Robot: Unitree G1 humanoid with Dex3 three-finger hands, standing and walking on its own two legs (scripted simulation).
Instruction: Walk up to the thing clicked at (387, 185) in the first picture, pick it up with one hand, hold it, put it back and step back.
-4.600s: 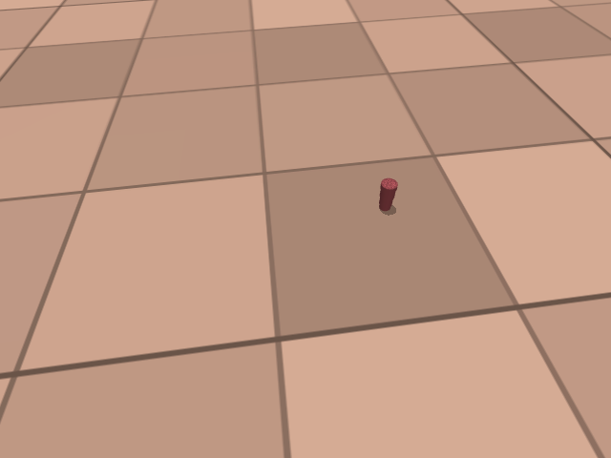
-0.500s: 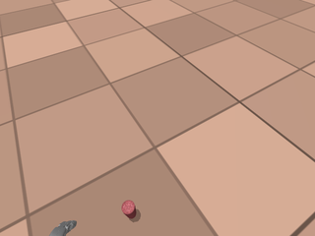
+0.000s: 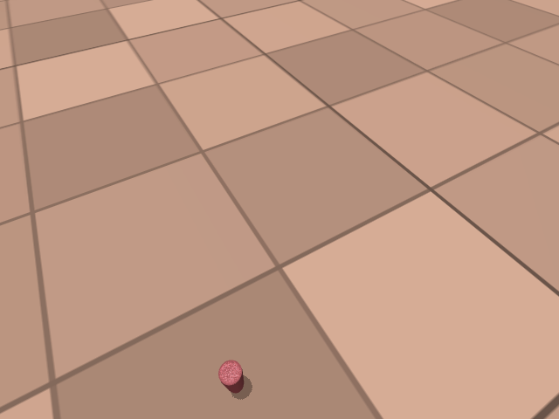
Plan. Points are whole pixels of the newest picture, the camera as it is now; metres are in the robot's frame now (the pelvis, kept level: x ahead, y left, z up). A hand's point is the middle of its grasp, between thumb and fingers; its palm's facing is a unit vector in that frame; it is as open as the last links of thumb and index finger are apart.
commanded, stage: walk up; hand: left
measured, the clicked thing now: (233, 378) +0.35 +0.20 -0.71
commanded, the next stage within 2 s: stand in 0.24 s
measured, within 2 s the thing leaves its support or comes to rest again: neither
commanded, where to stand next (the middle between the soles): +0.04 +0.00 m, yaw +0 degrees
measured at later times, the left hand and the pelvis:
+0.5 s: hand out of the picture +0.09 +0.25 -0.15, palm faces -0.01 -0.94 -0.34, open 7.4 cm; pelvis +0.01 +0.00 +0.00, yaw +0 degrees
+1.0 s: hand out of the picture +0.08 +0.25 -0.16, palm faces -0.01 -0.94 -0.34, open 7.4 cm; pelvis +0.01 +0.00 +0.00, yaw +1 degrees
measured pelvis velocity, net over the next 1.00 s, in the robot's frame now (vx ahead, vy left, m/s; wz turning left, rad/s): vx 0.01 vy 0.00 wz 0.01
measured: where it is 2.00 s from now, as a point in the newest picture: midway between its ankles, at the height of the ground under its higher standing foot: outside the picture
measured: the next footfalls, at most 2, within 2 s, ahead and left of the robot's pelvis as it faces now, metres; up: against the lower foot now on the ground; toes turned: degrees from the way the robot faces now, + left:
none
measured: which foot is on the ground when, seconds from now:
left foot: down 0.00-1.00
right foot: down 0.00-1.00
